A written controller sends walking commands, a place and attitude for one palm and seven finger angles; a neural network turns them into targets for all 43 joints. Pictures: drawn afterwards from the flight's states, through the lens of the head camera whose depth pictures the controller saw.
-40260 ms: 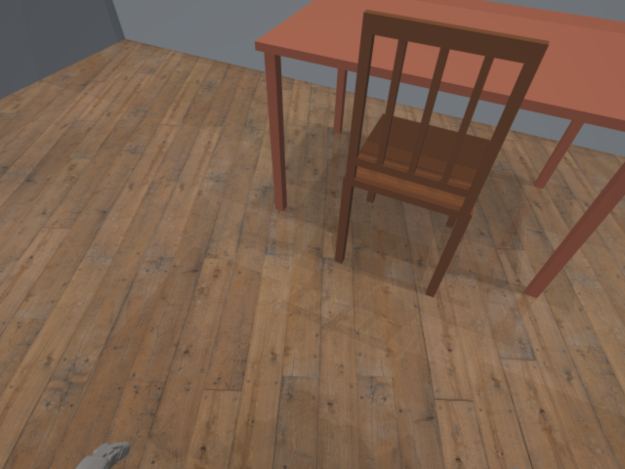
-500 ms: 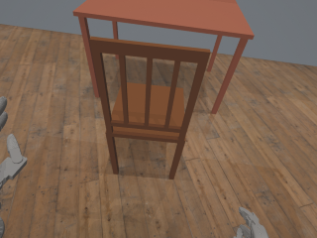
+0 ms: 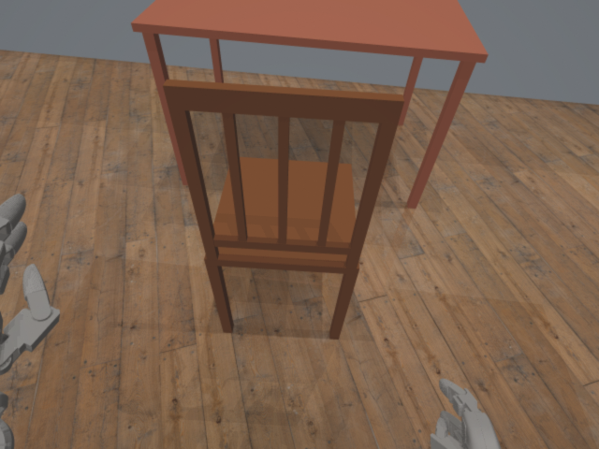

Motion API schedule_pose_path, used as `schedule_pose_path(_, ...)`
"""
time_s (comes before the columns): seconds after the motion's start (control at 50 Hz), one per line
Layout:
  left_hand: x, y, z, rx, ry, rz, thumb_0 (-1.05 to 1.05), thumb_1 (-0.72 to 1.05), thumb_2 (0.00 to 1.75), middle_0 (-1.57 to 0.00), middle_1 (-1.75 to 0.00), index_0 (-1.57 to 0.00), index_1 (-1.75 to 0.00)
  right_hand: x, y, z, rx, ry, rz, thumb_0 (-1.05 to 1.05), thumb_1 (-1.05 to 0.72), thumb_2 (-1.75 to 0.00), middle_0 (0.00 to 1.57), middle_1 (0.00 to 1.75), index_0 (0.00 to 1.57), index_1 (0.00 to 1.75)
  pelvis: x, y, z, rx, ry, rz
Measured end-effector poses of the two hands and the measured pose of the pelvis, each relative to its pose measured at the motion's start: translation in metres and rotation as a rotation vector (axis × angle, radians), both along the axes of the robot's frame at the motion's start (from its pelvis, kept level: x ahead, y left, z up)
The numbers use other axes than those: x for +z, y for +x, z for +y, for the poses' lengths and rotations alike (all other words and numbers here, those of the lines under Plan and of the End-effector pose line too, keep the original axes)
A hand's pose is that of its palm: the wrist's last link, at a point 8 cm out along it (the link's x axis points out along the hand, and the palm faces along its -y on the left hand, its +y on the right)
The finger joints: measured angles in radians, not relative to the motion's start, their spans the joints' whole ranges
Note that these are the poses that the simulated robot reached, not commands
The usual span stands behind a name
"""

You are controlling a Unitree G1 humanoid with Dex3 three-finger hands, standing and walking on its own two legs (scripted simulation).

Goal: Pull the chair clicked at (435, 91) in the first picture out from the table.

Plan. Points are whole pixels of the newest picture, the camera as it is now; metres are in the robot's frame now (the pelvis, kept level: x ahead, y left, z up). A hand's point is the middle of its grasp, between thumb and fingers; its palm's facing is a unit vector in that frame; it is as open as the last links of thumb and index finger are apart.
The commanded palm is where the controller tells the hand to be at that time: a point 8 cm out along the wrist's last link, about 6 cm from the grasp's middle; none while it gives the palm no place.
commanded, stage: stop stepping back and stand still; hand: left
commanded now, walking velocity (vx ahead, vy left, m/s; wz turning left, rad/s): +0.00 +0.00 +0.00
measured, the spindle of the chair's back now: (283, 188) +0.62 +0.08 -0.06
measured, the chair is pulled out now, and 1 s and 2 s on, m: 0.55 0.55 0.55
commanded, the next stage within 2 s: let the arm hang, fingers relaxed in 0.36 s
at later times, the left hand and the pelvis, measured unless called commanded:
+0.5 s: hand (84, 305) +0.23 +0.25 +0.12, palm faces +0.34 -0.80 -0.50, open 7.4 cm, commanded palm none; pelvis +0.02 -0.01 +0.00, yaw +1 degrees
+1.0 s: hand out of the picture +0.00 +0.19 -0.17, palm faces -0.01 -0.97 -0.26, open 7.2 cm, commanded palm none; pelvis +0.00 -0.01 +0.00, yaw +0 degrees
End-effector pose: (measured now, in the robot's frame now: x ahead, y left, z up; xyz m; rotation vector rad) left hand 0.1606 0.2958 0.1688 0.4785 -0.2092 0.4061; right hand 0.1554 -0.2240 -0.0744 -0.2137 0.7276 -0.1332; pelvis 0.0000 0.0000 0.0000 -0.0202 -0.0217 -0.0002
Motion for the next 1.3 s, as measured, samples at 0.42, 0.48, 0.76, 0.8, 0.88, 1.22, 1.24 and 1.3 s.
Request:
schedule_pose_path(0.42, -0.001, 0.022, -0.008, -0.009, 0.031, 0.069, 0.02, 0.89, 0.9, -0.21, -0.3, -0.21, -0.3, 0.002, 0.028, -0.022, -0.041, -0.01, 0.011, 0.01, -0.9, -0.9, 0.2, 0.3, 0.2, 0.3, 0.0, 0.024, -0.009, 0.003, -0.002, 0.019)
schedule_pose_path(0.48, -0.005, 0.025, -0.009, -0.02, 0.052, 0.081, 0.02, 0.89, 0.9, -0.21, -0.3, -0.21, -0.3, -0.002, 0.028, -0.022, -0.021, 0.006, 0.008, 0.01, -0.9, -0.9, 0.2, 0.29, 0.2, 0.3, -0.001, 0.023, -0.01, 0.011, -0.004, 0.026)
schedule_pose_path(0.76, -0.312, -0.09, -0.095, 0.048, -0.575, 1.3, 0.0, 0.95, 0.9, -0.2, -0.3, -0.21, -0.3, -0.051, -0.087, -0.032, -0.06, 0.005, 0.432, 0.01, -0.9, -0.9, 0.2, 0.29, 0.2, 0.3, -0.008, 0.011, -0.013, 0.015, 0.015, 0.016)
schedule_pose_path(0.8, -0.316, -0.105, -0.089, 0.077, -0.579, 1.331, -0.03, 1.0, 0.9, -0.21, -0.3, -0.21, -0.3, -0.05, -0.11, -0.033, -0.072, -0.009, 0.507, 0.01, -0.9, -0.9, 0.2, 0.29, 0.2, 0.3, -0.006, 0.007, -0.015, 0.016, 0.01, 0.011)
schedule_pose_path(0.88, -0.316, -0.133, -0.073, 0.115, -0.544, 1.426, -0.02, 0.99, 0.9, -0.21, -0.3, -0.21, -0.3, -0.051, -0.145, -0.034, -0.116, -0.007, 0.597, 0.01, -0.9, -0.9, 0.2, 0.29, 0.2, 0.3, -0.002, 0.003, -0.014, 0.01, 0.004, 0.007)
schedule_pose_path(1.22, -0.3, -0.153, -0.07, 0.175, -0.471, 1.51, 0.01, 0.91, 0.9, -0.2, -0.3, -0.2, -0.3, -0.075, -0.167, -0.006, -0.143, 0.13, 0.638, 0.0, -0.9, -0.9, 0.2, 0.29, 0.2, 0.3, 0.002, 0.004, -0.015, -0.021, 0.018, 0.0)
schedule_pose_path(1.24, -0.301, -0.151, -0.073, 0.165, -0.476, 1.505, 0.01, 0.91, 0.9, -0.2, -0.3, -0.2, -0.3, -0.075, -0.165, -0.005, -0.144, 0.132, 0.634, 0.0, -0.9, -0.9, 0.2, 0.29, 0.2, 0.3, 0.002, 0.005, -0.016, -0.023, 0.018, -0.001)
schedule_pose_path(1.3, -0.304, -0.143, -0.085, 0.134, -0.494, 1.492, 0.01, 0.91, 0.9, -0.2, -0.3, -0.2, -0.3, -0.074, -0.164, -0.006, -0.152, 0.129, 0.63, 0.01, -0.91, -0.9, 0.2, 0.29, 0.2, 0.3, 0.002, 0.006, -0.017, -0.026, 0.017, -0.003)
